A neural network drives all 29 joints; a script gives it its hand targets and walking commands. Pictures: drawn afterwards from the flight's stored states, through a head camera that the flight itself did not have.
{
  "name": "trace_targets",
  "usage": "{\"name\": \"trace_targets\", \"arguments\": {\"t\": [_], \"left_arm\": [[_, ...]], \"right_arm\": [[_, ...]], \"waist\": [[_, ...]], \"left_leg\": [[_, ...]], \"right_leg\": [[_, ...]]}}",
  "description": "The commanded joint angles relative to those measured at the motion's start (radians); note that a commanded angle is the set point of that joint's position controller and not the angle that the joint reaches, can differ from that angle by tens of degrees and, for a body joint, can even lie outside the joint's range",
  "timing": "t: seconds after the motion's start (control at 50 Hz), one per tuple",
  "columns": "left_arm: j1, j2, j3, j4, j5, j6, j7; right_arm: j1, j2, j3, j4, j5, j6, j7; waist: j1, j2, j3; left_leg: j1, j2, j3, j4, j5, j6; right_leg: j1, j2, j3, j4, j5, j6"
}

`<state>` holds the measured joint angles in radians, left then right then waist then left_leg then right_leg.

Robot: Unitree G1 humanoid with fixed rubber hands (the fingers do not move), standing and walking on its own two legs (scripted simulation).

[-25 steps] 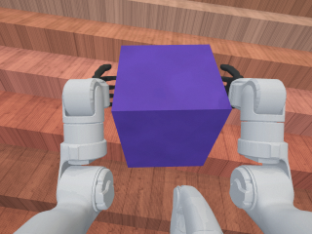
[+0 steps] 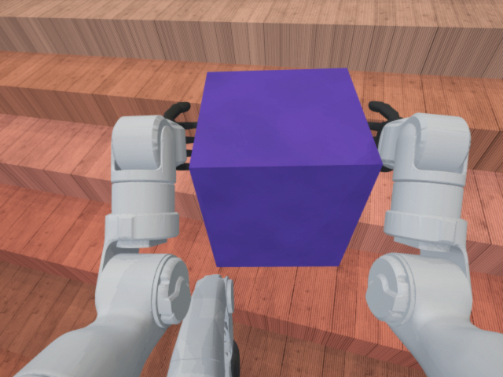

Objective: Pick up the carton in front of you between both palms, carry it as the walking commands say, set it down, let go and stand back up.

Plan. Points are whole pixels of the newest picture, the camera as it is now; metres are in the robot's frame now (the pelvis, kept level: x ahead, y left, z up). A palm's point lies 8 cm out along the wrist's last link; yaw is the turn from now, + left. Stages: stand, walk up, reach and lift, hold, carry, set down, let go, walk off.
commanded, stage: carry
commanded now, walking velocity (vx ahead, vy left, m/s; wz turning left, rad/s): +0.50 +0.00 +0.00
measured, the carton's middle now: (276, 175) +0.40 +0.01 +0.11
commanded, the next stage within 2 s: none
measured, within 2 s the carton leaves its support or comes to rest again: neither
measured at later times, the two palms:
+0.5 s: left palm out of the picture +0.74 +0.13 +0.38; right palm out of the picture +0.70 -0.17 +0.39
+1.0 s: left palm out of the picture +1.07 +0.14 +0.55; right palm out of the picture +1.03 -0.15 +0.54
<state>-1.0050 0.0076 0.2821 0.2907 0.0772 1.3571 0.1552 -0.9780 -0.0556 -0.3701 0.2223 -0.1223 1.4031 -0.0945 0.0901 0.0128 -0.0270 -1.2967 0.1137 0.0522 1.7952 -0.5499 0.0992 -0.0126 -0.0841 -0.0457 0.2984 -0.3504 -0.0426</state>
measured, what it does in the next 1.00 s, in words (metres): climbs: left foot 0.16 m higher, then right foot 0.16 m higher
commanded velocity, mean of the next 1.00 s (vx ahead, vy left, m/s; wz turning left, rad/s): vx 0.50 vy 0.00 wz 0.00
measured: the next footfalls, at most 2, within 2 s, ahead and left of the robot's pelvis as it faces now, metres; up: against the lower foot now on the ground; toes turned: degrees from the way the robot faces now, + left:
left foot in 0.04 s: +0.26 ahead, +0.17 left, +0.16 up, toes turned +6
right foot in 0.48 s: +0.48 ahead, -0.10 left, +0.32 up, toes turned -7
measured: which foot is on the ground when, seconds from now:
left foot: up 0.00-0.02, down 0.04-0.54, up 0.56-0.88, down 0.90-1.00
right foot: down 0.00-0.10, up 0.12-0.46, down 0.48-0.92, up 0.94-1.00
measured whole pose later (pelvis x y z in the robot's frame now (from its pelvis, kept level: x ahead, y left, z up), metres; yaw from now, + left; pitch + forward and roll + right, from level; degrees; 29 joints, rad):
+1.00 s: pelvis +0.66 +0.04 +0.37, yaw +0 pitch +4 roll +5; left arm -0.96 0.06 0.37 0.20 0.09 1.37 0.10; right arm -0.97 -0.01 -0.23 0.21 -0.08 1.38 -0.16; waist -0.12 -0.01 -0.01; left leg -0.78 -0.02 0.22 1.07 -0.37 0.13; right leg -0.31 -0.08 0.07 1.14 -0.14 -0.03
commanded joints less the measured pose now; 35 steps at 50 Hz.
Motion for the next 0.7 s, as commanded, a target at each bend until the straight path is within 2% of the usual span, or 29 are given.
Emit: {"name": "trace_targets", "arguments": {"t": [0.0, 0.02, 0.04, 0.06, 0.08, 0.1, 0.12, 0.14, 0.18, 0.2, 0.26, 0.28, 0.32, 0.34, 0.38, 0.4, 0.42, 0.44, 0.46, 0.48, 0.5, 0.52, 0.54, 0.56, 0.58, 0.6, 0.62, 0.66, 0.68], "left_arm": [[-0.704, -1.116, -0.401, -0.122, -0.444, 0.005, -0.301], [-0.684, -1.091, -0.412, -0.163, -0.418, 0.004, -0.295], [-0.695, -1.087, -0.417, -0.191, -0.405, 0.005, -0.288], [-0.707, -1.073, -0.425, -0.214, -0.395, -0.001, -0.282], [-0.661, -1.029, -0.431, -0.252, -0.368, -0.009, -0.273], [-0.599, -1.004, -0.426, -0.286, -0.339, -0.021, -0.260], [-0.552, -0.944, -0.409, -0.266, -0.283, -0.024, -0.245], [-0.543, -0.935, -0.418, -0.301, -0.265, -0.024, -0.239], [-0.607, -0.899, -0.445, -0.404, -0.264, -0.029, -0.230], [-0.627, -0.878, -0.472, -0.436, -0.268, -0.031, -0.222], [-0.564, -0.823, -0.510, -0.464, -0.247, -0.038, -0.203], [-0.526, -0.813, -0.516, -0.446, -0.234, -0.034, -0.202], [-0.485, -0.795, -0.522, -0.370, -0.219, -0.013, -0.202], [-0.472, -0.785, -0.520, -0.331, -0.211, -0.005, -0.203], [-0.494, -0.774, -0.514, -0.280, -0.212, 0.009, -0.198], [-0.508, -0.769, -0.506, -0.247, -0.216, 0.017, -0.192], [-0.517, -0.757, -0.496, -0.216, -0.219, 0.022, -0.186], [-0.554, -0.784, -0.503, -0.186, -0.237, 0.032, -0.185], [-0.548, -0.832, -0.508, -0.150, -0.268, 0.039, -0.186], [-0.592, -0.876, -0.523, -0.151, -0.288, 0.041, -0.188], [-0.597, -0.940, -0.541, -0.132, -0.326, 0.041, -0.197], [-0.559, -1.016, -0.555, -0.129, -0.376, 0.034, -0.213], [-0.572, -1.050, -0.553, -0.087, -0.431, 0.025, -0.229], [-0.603, -1.090, -0.565, -0.123, -0.466, 0.012, -0.243], [-0.731, -1.139, -0.588, -0.222, -0.489, -0.013, -0.258], [-0.849, -1.189, -0.609, -0.309, -0.533, -0.022, -0.269], [-0.921, -1.220, -0.636, -0.362, -0.574, -0.026, -0.281], [-0.955, -1.241, -0.665, -0.380, -0.633, -0.035, -0.301], [-0.943, -1.227, -0.656, -0.374, -0.643, -0.035, -0.306]], "right_arm": [[-0.714, 1.119, 0.566, -0.001, 0.421, -0.028, 0.136], [-0.724, 1.164, 0.607, -0.056, 0.453, -0.036, 0.129], [-0.764, 1.178, 0.631, -0.120, 0.478, -0.050, 0.122], [-0.821, 1.191, 0.669, -0.182, 0.497, -0.066, 0.116], [-0.822, 1.218, 0.715, -0.236, 0.548, -0.075, 0.121], [-0.759, 1.229, 0.735, -0.265, 0.583, -0.098, 0.129], [-0.773, 1.247, 0.766, -0.313, 0.608, -0.105, 0.133], [-0.802, 1.234, 0.781, -0.397, 0.623, -0.117, 0.136], [-0.849, 1.223, 0.805, -0.510, 0.626, -0.130, 0.145], [-0.852, 1.226, 0.829, -0.530, 0.639, -0.130, 0.150], [-0.792, 1.184, 0.861, -0.552, 0.642, -0.112, 0.161], [-0.780, 1.159, 0.852, -0.540, 0.635, -0.099, 0.162], [-0.709, 1.100, 0.829, -0.439, 0.610, -0.072, 0.174], [-0.693, 1.081, 0.811, -0.396, 0.603, -0.062, 0.183], [-0.698, 1.061, 0.763, -0.319, 0.591, -0.044, 0.207], [-0.737, 1.057, 0.741, -0.286, 0.596, -0.033, 0.221], [-0.753, 1.061, 0.714, -0.247, 0.594, -0.022, 0.230], [-0.721, 1.049, 0.687, -0.193, 0.569, -0.013, 0.232], [-0.735, 1.048, 0.667, -0.174, 0.558, 0.000, 0.234], [-0.765, 1.058, 0.637, -0.143, 0.544, 0.009, 0.238], [-0.737, 1.044, 0.607, -0.109, 0.510, 0.013, 0.238], [-0.674, 1.039, 0.586, -0.078, 0.471, 0.011, 0.236], [-0.611, 1.047, 0.547, -0.007, 0.426, 0.010, 0.230], [-0.505, 1.025, 0.509, 0.041, 0.362, -0.002, 0.217], [-0.566, 1.055, 0.502, -0.015, 0.351, -0.016, 0.211], [-0.663, 1.056, 0.505, -0.075, 0.342, -0.019, 0.204], [-0.686, 1.045, 0.507, -0.095, 0.335, -0.025, 0.191], [-0.694, 1.001, 0.510, -0.140, 0.324, -0.047, 0.160], [-0.680, 0.982, 0.504, -0.148, 0.313, -0.055, 0.146]], "waist": [[-0.079, -0.291, -0.336], [-0.173, -0.399, -0.491], [-0.267, -0.409, -0.583], [-0.298, -0.256, -0.718], [-0.330, -0.146, -0.749], [-0.261, 0.249, -0.849], [-0.266, 0.197, -0.962], [-0.257, 0.174, -0.917], [-0.229, 0.135, -0.742], [-0.212, 0.115, -0.665], [-0.219, -0.033, -0.555], [-0.245, -0.007, -0.556], [-0.294, 0.032, -0.515], [-0.286, 0.037, -0.474], [-0.228, 0.037, -0.374], [-0.179, 0.011, -0.320], [-0.123, 0.095, -0.323], [-0.082, 0.218, -0.393], [0.001, 0.291, -0.500], [0.084, 0.249, -0.607], [0.161, 0.162, -0.719], [0.124, 0.054, -0.572], [0.018, -0.242, -0.641], [0.073, -0.168, -0.773], [0.055, -0.090, -0.712], [0.055, -0.025, -0.537], [-0.001, -0.033, -0.450], [-0.007, 0.026, -0.370], [-0.024, 0.020, -0.362]], "left_leg": [[0.690, -0.094, 0.228, -0.510, 0.296, 0.019], [0.851, -0.137, 0.231, -0.558, 0.368, 0.037], [0.941, -0.225, 0.319, -0.669, 0.261, 0.013], [1.157, -0.232, 0.215, -0.917, 0.419, 0.028], [1.305, -0.180, 0.043, -1.239, 0.629, 0.011], [1.623, 0.191, -0.664, -1.286, 1.231, 0.263], [1.685, 0.211, -0.696, -1.174, 1.430, 0.304], [1.662, 0.190, -0.616, -1.140, 1.246, 0.276], [1.536, 0.194, -0.642, -1.209, 0.640, 0.208], [1.491, 0.175, -0.576, -1.244, 0.535, 0.174], [1.518, 0.220, -0.483, -1.316, 0.624, 0.161], [1.563, 0.235, -0.455, -1.349, 0.733, 0.202], [1.762, 0.300, -0.483, -1.361, 0.704, 0.215], [1.790, 0.296, -0.464, -1.388, 0.674, 0.189], [1.619, 0.191, -0.315, -1.509, 0.523, 0.099], [1.358, 0.107, -0.132, -1.670, 0.520, 0.087], [0.992, 0.021, 0.083, -1.730, 0.796, 0.090], [0.922, 0.057, 0.098, -1.636, 1.337, 0.115], [1.018, 0.056, 0.142, -1.447, 1.718, 0.103], [1.132, 0.037, 0.127, -1.135, 1.943, 0.062], [1.115, -0.020, 0.104, -0.743, 1.864, -0.028], [0.905, -0.082, 0.018, -0.540, 0.828, -0.044], [0.510, -0.217, -0.156, -0.002, 0.201, -0.109], [0.451, -0.242, -0.277, 0.226, 0.262, -0.080], [0.322, -0.231, -0.257, 0.319, 0.251, -0.055], [0.208, -0.181, -0.234, 0.288, 0.208, -0.031], [0.196, -0.135, -0.236, 0.198, 0.247, -0.014], [0.184, -0.113, -0.180, 0.137, 0.222, 0.003], [0.164, -0.082, -0.132, 0.070, 0.170, 0.018]], "right_leg": [[-0.238, -0.046, -0.082, -0.201, 1.069, -0.172], [-0.157, -0.073, -0.128, -0.009, 1.478, -0.150], [-0.068, -0.079, -0.125, 0.212, 1.696, -0.131], [-0.028, -0.021, -0.108, 0.592, 1.703, -0.060], [-0.124, 0.028, -0.043, 0.881, 1.074, 0.001], [-0.594, 0.244, 0.098, 1.446, 0.105, 0.076], [-0.640, 0.237, 0.301, 1.699, 0.127, 0.028], [-0.732, 0.190, 0.279, 1.731, 0.112, -0.005], [-0.888, 0.087, 0.293, 1.697, 0.063, -0.049], [-0.915, 0.069, 0.268, 1.661, 0.051, -0.057], [-1.055, 0.036, 0.172, 1.508, -0.121, -0.072], [-1.134, 0.056, 0.091, 1.651, -0.152, -0.093], [-1.489, 0.032, 0.158, 1.890, -0.353, -0.117], [-1.587, 0.023, 0.176, 1.921, -0.419, -0.129], [-1.503, -0.030, 0.107, 1.652, -0.394, -0.125], [-1.184, -0.021, -0.063, 1.311, -0.232, -0.097], [-0.726, 0.027, -0.170, 1.114, -0.066, -0.119], [-0.494, 0.057, -0.190, 1.073, 0.092, -0.135], [-0.390, 0.126, -0.236, 1.003, 0.132, -0.127], [-0.256, 0.180, -0.244, 0.817, 0.186, -0.118], [-0.051, 0.196, -0.113, 0.512, 0.265, -0.119], [-0.022, 0.118, 0.088, 0.204, 0.383, -0.141], [0.330, -0.210, 0.541, 0.412, 1.540, -0.293], [0.369, -0.216, 0.717, 0.318, 1.275, -0.371], [0.297, -0.232, 0.802, 0.257, 0.738, -0.382], [0.210, -0.199, 0.741, 0.237, 0.458, -0.306], [0.167, -0.170, 0.609, 0.224, 0.384, -0.251], [0.082, -0.190, 0.498, 0.168, 0.160, -0.187], [0.089, -0.198, 0.444, 0.129, 0.225, -0.182]]}}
